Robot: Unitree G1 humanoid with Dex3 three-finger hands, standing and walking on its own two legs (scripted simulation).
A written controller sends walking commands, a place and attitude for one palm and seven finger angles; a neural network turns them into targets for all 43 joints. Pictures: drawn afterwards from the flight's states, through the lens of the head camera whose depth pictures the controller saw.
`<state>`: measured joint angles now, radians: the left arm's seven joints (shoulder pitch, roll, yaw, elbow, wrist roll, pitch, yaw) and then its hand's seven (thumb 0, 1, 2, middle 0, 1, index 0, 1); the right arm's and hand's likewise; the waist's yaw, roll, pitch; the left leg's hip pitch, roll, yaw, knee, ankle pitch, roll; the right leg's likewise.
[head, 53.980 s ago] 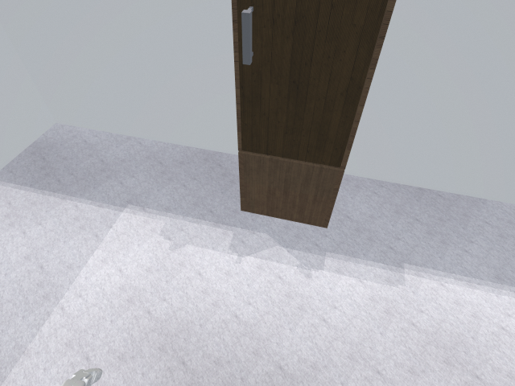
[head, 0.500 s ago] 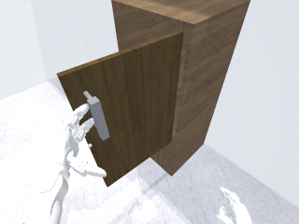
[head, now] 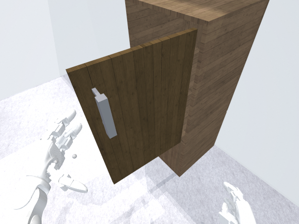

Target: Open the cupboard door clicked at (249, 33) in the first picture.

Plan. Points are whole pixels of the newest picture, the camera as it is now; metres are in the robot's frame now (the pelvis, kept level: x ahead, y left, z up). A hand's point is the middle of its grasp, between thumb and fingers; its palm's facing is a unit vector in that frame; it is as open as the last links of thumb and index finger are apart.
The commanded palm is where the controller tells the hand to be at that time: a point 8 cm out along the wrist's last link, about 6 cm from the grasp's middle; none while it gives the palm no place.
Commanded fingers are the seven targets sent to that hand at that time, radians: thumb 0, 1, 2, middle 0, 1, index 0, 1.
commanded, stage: draw the hand back to the body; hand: left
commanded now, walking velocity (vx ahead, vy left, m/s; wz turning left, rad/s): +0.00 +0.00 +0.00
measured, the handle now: (103, 113) +0.36 +0.16 +0.13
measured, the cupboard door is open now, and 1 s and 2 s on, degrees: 84 84 84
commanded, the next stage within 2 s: step back with the hand held close in 1.56 s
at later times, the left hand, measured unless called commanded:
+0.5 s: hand (55, 163) +0.20 +0.22 +0.14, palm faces +0.02 -1.00 -0.07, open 16.1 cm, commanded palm +0.17 +0.28 +0.15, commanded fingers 0.00 -0.25 0.41 -0.16 -0.30 -0.16 -0.30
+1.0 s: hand (37, 145) +0.23 +0.26 +0.16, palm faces +0.39 -0.85 -0.36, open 11.3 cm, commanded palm +0.18 +0.31 +0.18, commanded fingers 0.00 0.62 0.78 -0.19 -0.30 -0.19 -0.30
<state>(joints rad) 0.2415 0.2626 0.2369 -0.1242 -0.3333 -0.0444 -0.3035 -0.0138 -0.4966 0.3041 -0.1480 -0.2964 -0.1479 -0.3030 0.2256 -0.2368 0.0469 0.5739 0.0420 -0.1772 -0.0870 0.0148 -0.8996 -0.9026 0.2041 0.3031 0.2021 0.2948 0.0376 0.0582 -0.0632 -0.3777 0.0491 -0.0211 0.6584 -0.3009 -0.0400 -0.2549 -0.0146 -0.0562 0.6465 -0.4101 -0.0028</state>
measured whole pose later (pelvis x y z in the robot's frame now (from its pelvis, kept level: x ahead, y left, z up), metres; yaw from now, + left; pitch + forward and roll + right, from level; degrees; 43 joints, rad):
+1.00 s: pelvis +0.01 +0.02 +0.02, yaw -3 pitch -3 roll +0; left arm 0.41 0.32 0.29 -0.34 -0.06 -0.09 0.12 0.00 0.29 0.64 -0.18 -0.30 -0.18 -0.30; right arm 0.19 -0.22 0.03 0.65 -0.01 -0.11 -0.09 0.02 -0.90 -0.90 0.21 0.30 0.20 0.29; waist 0.06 0.05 0.02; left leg -0.14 0.03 0.04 0.42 -0.22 -0.01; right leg -0.03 -0.03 0.00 0.38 -0.29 0.03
